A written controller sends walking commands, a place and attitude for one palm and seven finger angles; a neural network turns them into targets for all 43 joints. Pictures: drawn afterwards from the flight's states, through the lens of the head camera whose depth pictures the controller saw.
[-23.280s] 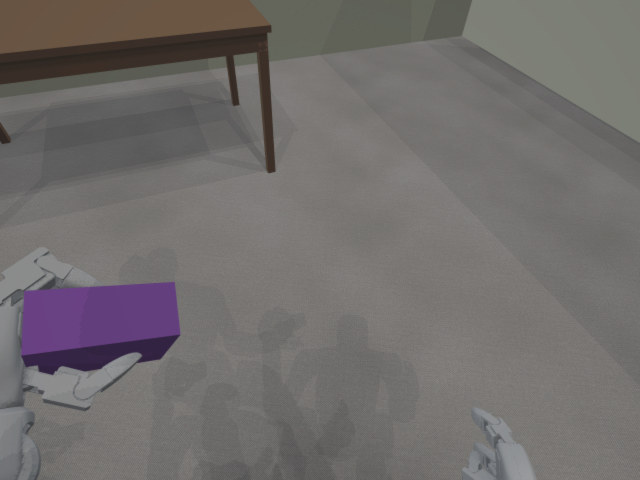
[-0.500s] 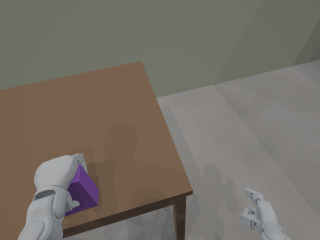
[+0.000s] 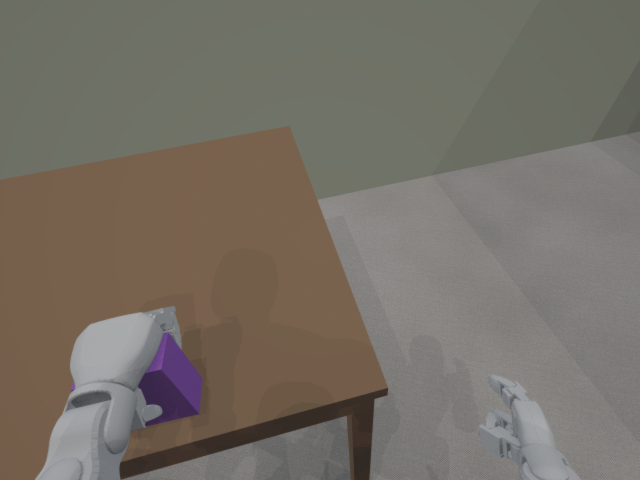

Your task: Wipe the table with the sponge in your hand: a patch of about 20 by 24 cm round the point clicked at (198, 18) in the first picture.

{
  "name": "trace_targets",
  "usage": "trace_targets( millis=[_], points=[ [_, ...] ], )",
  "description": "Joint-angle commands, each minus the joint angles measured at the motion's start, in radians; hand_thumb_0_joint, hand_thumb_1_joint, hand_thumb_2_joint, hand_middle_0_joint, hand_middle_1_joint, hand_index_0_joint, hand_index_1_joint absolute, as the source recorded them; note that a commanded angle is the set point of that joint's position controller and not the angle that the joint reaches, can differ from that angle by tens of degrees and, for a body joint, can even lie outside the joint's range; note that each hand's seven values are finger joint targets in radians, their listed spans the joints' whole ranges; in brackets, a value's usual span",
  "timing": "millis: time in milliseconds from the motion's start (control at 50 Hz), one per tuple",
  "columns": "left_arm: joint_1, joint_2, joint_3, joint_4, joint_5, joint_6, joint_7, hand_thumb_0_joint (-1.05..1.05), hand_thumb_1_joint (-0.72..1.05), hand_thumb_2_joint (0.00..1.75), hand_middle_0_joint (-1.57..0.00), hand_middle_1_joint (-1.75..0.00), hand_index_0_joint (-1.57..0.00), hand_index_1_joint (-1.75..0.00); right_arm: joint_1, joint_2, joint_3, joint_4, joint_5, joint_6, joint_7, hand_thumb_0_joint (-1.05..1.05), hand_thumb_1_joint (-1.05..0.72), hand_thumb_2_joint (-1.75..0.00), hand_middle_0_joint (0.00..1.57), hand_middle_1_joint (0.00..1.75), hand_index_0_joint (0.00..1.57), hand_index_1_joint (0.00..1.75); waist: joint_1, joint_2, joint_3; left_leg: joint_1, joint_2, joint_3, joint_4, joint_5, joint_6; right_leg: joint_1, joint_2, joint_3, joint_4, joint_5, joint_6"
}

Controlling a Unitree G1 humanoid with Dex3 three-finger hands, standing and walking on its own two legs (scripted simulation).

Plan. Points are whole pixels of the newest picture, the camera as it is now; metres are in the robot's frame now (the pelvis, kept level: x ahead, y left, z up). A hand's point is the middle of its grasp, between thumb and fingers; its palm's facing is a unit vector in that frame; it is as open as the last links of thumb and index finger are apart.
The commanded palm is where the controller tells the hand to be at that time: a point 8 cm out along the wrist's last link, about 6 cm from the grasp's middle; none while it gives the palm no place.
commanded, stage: move the sponge above the wiping area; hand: left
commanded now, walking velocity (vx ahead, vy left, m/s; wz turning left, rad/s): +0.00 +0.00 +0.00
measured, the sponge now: (150, 390) +0.19 +0.27 +0.01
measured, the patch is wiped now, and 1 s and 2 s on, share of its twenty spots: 0.00 0.00 0.00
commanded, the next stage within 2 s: lower the sponge onto the table in 0.54 s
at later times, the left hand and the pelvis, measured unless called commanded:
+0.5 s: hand (136, 345) +0.22 +0.27 +0.08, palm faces +0.08 -0.06 -1.00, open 9.4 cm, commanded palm +0.19 +0.27 +0.13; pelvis -0.01 +0.00 +0.00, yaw -1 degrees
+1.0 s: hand (125, 341) +0.23 +0.29 +0.07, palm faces +0.04 -0.09 -1.00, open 9.4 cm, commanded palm +0.19 +0.28 +0.12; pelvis +0.00 +0.00 +0.00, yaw +0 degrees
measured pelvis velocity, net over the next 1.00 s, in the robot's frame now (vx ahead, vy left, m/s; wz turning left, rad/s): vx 0.00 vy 0.00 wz -0.01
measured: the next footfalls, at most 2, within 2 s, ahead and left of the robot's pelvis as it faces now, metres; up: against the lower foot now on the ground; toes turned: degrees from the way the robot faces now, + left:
none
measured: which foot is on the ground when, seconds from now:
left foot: down 0.00-1.00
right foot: down 0.00-1.00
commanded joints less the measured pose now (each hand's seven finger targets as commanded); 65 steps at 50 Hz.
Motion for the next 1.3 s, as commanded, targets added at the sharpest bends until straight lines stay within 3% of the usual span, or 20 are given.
trace_targets(
  millis=[0, 20, 120, 180, 300, 320, 400, 420, 440, 520, 620, 700, 800, 820, 900, 980, 1120, 1200, 1220, 1280],
  points=[
    [-0.254, 0.293, 0.283, -0.196, 0.049, -0.009, 0.123, 0.0, 0.1, 1.3, -1.2, -1.6, -1.2, -1.6, -0.193, -0.096, -0.032, -0.143, 0.007, -0.046, -0.006, 0.0, -0.9, -0.9, 0.2, 0.3, 0.2, 0.3, -0.011, -0.014, -0.169, 0.145, -0.027, -0.026, -0.028, 0.289, 0.04, -0.042, 0.037, 0.081, -0.073, 0.282, -0.079],
    [-0.255, 0.211, 0.216, -0.198, 0.036, 0.0, 0.123, 0.0, 0.1, 1.3, -1.2, -1.6, -1.2, -1.6, -0.198, -0.085, -0.031, -0.15, 0.015, -0.047, -0.004, 0.0, -0.9, -0.9, 0.2, 0.3, 0.2, 0.3, -0.021, -0.003, -0.183, 0.142, -0.022, -0.015, -0.029, 0.293, 0.043, -0.035, 0.025, 0.041, -0.063, 0.287, -0.067],
    [-0.21, 0.119, 0.116, -0.099, -0.038, 0.088, 0.073, 0.0, 0.1, 1.3, -1.2, -1.6, -1.2, -1.6, -0.242, -0.092, -0.016, -0.153, 0.038, -0.04, 0.0, 0.0, -0.9, -0.9, 0.2, 0.3, 0.2, 0.3, -0.034, -0.048, -0.109, 0.092, -0.025, -0.015, -0.072, 0.218, 0.045, -0.04, 0.017, 0.009, -0.084, 0.224, -0.051],
    [-0.233, 0.12, 0.072, -0.109, -0.025, 0.101, 0.03, 0.0, 0.1, 1.3, -1.2, -1.6, -1.2, -1.6, -0.244, -0.099, -0.013, -0.158, 0.033, -0.04, 0.001, 0.0, -0.9, -0.9, 0.2, 0.3, 0.2, 0.3, -0.037, -0.095, -0.131, 0.089, -0.034, -0.021, -0.071, 0.214, 0.052, -0.034, 0.014, 0.023, -0.086, 0.233, -0.046],
    [-0.312, 0.271, 0.194, -0.23, 0.054, 0.015, 0.057, 0.0, 0.1, 1.3, -1.2, -1.6, -1.2, -1.6, -0.214, -0.096, -0.019, -0.165, 0.005, -0.05, -0.003, 0.0, -0.9, -0.9, 0.2, 0.3, 0.2, 0.3, -0.009, -0.039, -0.242, 0.144, -0.033, -0.032, -0.053, 0.256, 0.055, -0.004, 0.035, 0.053, -0.07, 0.242, -0.065],
    [-0.325, 0.232, 0.174, -0.249, 0.061, 0.0, 0.074, 0.0, 0.1, 1.3, -1.2, -1.6, -1.2, -1.6, -0.202, -0.082, -0.019, -0.169, 0.006, -0.052, -0.002, 0.0, -0.9, -0.9, 0.2, 0.3, 0.2, 0.3, -0.015, -0.024, -0.26, 0.149, -0.029, -0.022, -0.045, 0.278, 0.055, -0.002, 0.029, 0.022, -0.057, 0.258, -0.062],
    [-0.232, 0.271, 0.26, -0.176, 0.062, 0.026, 0.134, 0.0, 0.1, 1.3, -1.2, -1.6, -1.2, -1.6, -0.213, -0.093, -0.027, -0.146, 0.011, -0.039, 0.009, 0.0, -0.9, -0.9, 0.2, 0.3, 0.2, 0.3, 0.008, 0.004, -0.19, 0.136, -0.025, -0.032, -0.053, 0.288, 0.036, -0.008, 0.041, 0.07, -0.074, 0.264, -0.082],
    [-0.235, 0.19, 0.198, -0.18, 0.039, 0.04, 0.134, 0.0, 0.1, 1.3, -1.2, -1.6, -1.2, -1.6, -0.214, -0.08, -0.023, -0.154, 0.02, -0.038, 0.013, 0.0, -0.9, -0.9, 0.2, 0.3, 0.2, 0.3, -0.006, -0.002, -0.193, 0.124, -0.021, -0.02, -0.057, 0.285, 0.039, 0.001, 0.029, 0.03, -0.062, 0.273, -0.07],
    [-0.211, 0.215, 0.222, -0.135, 0.031, 0.061, 0.135, 0.0, 0.1, 1.3, -1.2, -1.6, -1.2, -1.6, -0.218, -0.088, -0.026, -0.144, 0.026, -0.035, 0.016, 0.0, -0.9, -0.9, 0.2, 0.3, 0.2, 0.3, 0.0, -0.041, -0.159, 0.109, -0.023, -0.024, -0.056, 0.275, 0.036, -0.011, 0.03, 0.041, -0.07, 0.264, -0.069],
    [-0.17, 0.098, 0.101, -0.097, -0.037, 0.138, 0.072, 0.0, 0.1, 1.3, -1.2, -1.6, -1.2, -1.6, -0.268, -0.093, -0.011, -0.16, 0.044, -0.025, 0.016, 0.0, -0.9, -0.9, 0.2, 0.3, 0.2, 0.3, -0.024, -0.083, -0.091, 0.077, -0.026, -0.015, -0.082, 0.198, 0.045, -0.028, 0.018, 0.018, -0.091, 0.209, -0.049],
    [-0.279, 0.171, 0.098, -0.161, -0.017, 0.097, 0.006, 0.0, 0.1, 1.3, -1.2, -1.6, -1.2, -1.6, -0.254, -0.097, -0.005, -0.174, 0.029, -0.043, -0.008, 0.0, -0.9, -0.9, 0.2, 0.3, 0.2, 0.3, -0.041, -0.094, -0.133, 0.102, -0.044, -0.009, -0.062, 0.161, 0.066, -0.04, 0.014, 0.03, -0.103, 0.171, -0.038],
    [-0.428, 0.312, 0.212, -0.177, 0.04, -0.021, 0.038, 0.0, 0.1, 1.3, -1.2, -1.6, -1.2, -1.6, -0.213, -0.097, -0.012, -0.142, 0.005, -0.062, -0.03, 0.0, -0.9, -0.9, 0.2, 0.3, 0.2, 0.3, -0.037, -0.05, -0.165, 0.152, -0.044, -0.017, -0.049, 0.16, 0.062, -0.067, 0.033, 0.073, -0.123, 0.137, -0.055],
    [-0.323, 0.275, 0.253, -0.139, 0.042, -0.052, 0.114, 0.0, 0.1, 1.3, -1.2, -1.6, -1.2, -1.6, -0.2, -0.092, -0.028, -0.13, 0.009, -0.07, -0.022, 0.0, -0.9, -0.9, 0.2, 0.3, 0.2, 0.3, -0.01, 0.036, -0.189, 0.158, -0.033, -0.028, -0.053, 0.239, 0.041, -0.038, 0.043, 0.068, -0.097, 0.207, -0.079],
    [-0.32, 0.209, 0.207, -0.133, 0.025, -0.041, 0.117, 0.0, 0.1, 1.3, -1.2, -1.6, -1.2, -1.6, -0.196, -0.085, -0.028, -0.135, 0.016, -0.07, -0.017, 0.0, -0.9, -0.9, 0.2, 0.3, 0.2, 0.3, -0.021, 0.019, -0.201, 0.148, -0.028, -0.014, -0.051, 0.254, 0.044, -0.023, 0.03, 0.03, -0.084, 0.242, -0.067],
    [-0.202, 0.192, 0.21, -0.006, -0.016, 0.073, 0.098, 0.0, 0.1, 1.3, -1.2, -1.6, -1.2, -1.6, -0.25, -0.104, -0.019, -0.123, 0.033, -0.04, 0.001, 0.0, -0.9, -0.9, 0.2, 0.3, 0.2, 0.3, -0.008, -0.045, -0.112, 0.093, -0.03, -0.021, -0.077, 0.238, 0.033, -0.02, 0.026, 0.05, -0.096, 0.252, -0.062],
    [-0.172, 0.146, 0.13, -0.057, -0.028, 0.119, 0.042, 0.0, 0.1, 1.3, -1.2, -1.6, -1.2, -1.6, -0.246, -0.108, -0.017, -0.153, 0.036, -0.03, 0.009, 0.0, -0.9, -0.9, 0.2, 0.3, 0.2, 0.3, -0.021, -0.112, -0.145, 0.075, -0.035, -0.015, -0.066, 0.247, 0.047, 0.004, 0.012, 0.022, -0.075, 0.296, -0.044],
    [-0.299, 0.207, 0.155, -0.228, 0.04, -0.022, 0.064, 0.0, 0.1, 1.3, -1.2, -1.6, -1.2, -1.6, -0.177, -0.09, -0.029, -0.166, 0.006, -0.053, -0.003, 0.0, -0.9, -0.9, 0.2, 0.3, 0.2, 0.3, -0.033, -0.037, -0.234, 0.141, -0.028, -0.017, -0.027, 0.273, 0.061, -0.035, 0.028, 0.019, -0.055, 0.274, -0.053],
    [-0.259, 0.252, 0.238, -0.157, 0.066, -0.044, 0.137, 0.0, 0.1, 1.3, -1.2, -1.6, -1.2, -1.6, -0.167, -0.099, -0.042, -0.134, 0.003, -0.052, -0.002, 0.0, -0.9, -0.9, 0.2, 0.3, 0.2, 0.3, -0.017, -0.008, -0.195, 0.139, -0.021, -0.03, -0.022, 0.289, 0.044, -0.063, 0.045, 0.058, -0.058, 0.269, -0.075],
    [-0.271, 0.181, 0.181, -0.163, 0.062, -0.038, 0.146, 0.0, 0.1, 1.3, -1.2, -1.6, -1.2, -1.6, -0.166, -0.089, -0.04, -0.141, 0.008, -0.053, 0.001, 0.0, -0.9, -0.9, 0.2, 0.3, 0.2, 0.3, -0.025, 0.003, -0.207, 0.132, -0.019, -0.024, -0.02, 0.293, 0.044, -0.06, 0.035, 0.022, -0.044, 0.271, -0.069],
    [-0.216, 0.144, 0.163, -0.098, 0.039, 0.004, 0.16, 0.0, 0.1, 1.3, -1.2, -1.6, -1.2, -1.6, -0.184, -0.094, -0.045, -0.13, 0.017, -0.047, 0.011, 0.0, -0.9, -0.9, 0.2, 0.3, 0.2, 0.3, -0.016, -0.022, -0.195, 0.121, -0.016, -0.025, -0.022, 0.311, 0.038, -0.055, 0.03, 0.019, -0.041, 0.301, -0.066]
  ],
)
